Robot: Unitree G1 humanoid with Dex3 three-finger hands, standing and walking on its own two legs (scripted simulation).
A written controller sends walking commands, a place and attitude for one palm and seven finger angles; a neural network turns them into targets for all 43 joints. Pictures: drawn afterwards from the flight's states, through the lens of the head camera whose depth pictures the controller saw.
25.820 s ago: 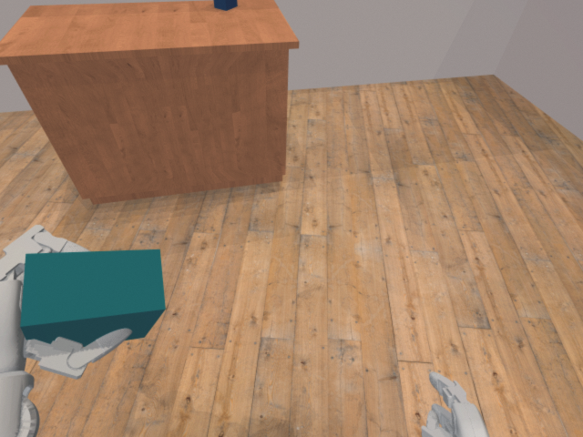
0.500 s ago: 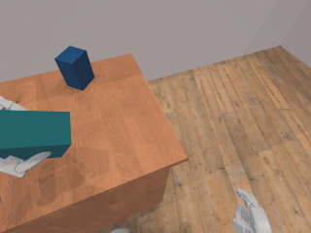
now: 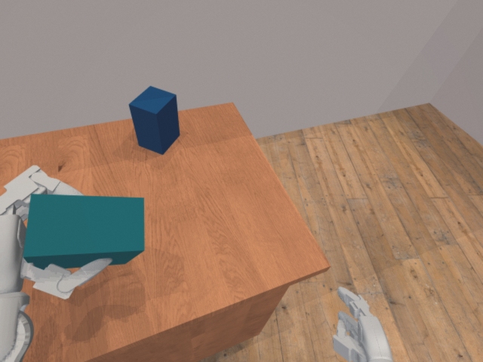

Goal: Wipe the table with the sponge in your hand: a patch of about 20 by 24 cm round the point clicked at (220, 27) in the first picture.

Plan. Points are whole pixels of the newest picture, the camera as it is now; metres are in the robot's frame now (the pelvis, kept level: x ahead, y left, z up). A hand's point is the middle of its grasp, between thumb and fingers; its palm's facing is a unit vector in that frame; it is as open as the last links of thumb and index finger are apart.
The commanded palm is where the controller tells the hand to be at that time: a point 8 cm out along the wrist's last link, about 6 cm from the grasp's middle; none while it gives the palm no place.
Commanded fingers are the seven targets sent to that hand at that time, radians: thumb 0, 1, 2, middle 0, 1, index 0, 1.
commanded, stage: come to a stop and stand still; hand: left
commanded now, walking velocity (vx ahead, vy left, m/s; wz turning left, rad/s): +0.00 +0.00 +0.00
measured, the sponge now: (102, 235) +0.24 +0.21 +0.13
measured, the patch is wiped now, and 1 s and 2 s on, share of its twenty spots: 0.00 0.00 0.00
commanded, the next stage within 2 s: look again from close up in 0.20 s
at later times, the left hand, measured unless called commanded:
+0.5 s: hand (63, 244) +0.21 +0.24 +0.15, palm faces +0.39 -0.85 -0.36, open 10.2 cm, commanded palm +0.15 +0.27 +0.18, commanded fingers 0.00 0.10 1.30 -1.20 -1.60 -1.20 -1.60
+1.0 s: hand (90, 237) +0.22 +0.21 +0.16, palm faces +0.37 -0.86 -0.35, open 10.2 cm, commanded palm +0.15 +0.24 +0.18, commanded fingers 0.00 0.10 1.30 -1.20 -1.60 -1.20 -1.60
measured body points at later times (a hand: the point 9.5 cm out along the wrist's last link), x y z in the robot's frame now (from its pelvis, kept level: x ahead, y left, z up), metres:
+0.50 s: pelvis -0.01 -0.01 +0.00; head +0.01 +0.01 +0.45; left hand +0.18 +0.28 +0.17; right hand +0.16 -0.24 -0.07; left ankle +0.03 +0.06 -0.74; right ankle +0.00 -0.15 -0.74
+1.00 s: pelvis +0.00 -0.04 +0.00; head +0.02 -0.02 +0.45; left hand +0.19 +0.25 +0.18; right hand +0.18 -0.26 -0.07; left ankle +0.03 +0.06 -0.74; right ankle +0.00 -0.15 -0.74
